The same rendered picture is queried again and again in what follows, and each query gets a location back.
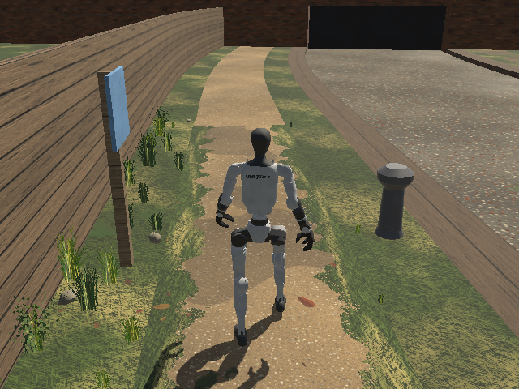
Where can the left robot upper arm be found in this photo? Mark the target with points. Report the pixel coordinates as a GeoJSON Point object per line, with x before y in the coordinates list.
{"type": "Point", "coordinates": [230, 181]}

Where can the right robot upper arm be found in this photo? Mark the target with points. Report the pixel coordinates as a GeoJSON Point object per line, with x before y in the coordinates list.
{"type": "Point", "coordinates": [289, 183]}

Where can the robot left forearm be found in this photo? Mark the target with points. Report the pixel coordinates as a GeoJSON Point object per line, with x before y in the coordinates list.
{"type": "Point", "coordinates": [221, 209]}

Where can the robot right forearm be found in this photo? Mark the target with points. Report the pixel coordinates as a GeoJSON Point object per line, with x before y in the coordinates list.
{"type": "Point", "coordinates": [301, 218]}

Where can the robot left foot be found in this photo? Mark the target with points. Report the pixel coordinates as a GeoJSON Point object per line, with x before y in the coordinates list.
{"type": "Point", "coordinates": [242, 339]}

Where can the robot torso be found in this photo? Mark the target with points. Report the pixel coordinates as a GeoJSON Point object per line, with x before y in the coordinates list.
{"type": "Point", "coordinates": [259, 195]}

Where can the robot right hand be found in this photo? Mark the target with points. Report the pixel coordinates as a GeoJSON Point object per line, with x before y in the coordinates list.
{"type": "Point", "coordinates": [309, 239]}

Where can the robot left hand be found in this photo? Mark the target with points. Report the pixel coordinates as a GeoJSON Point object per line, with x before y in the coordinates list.
{"type": "Point", "coordinates": [221, 223]}

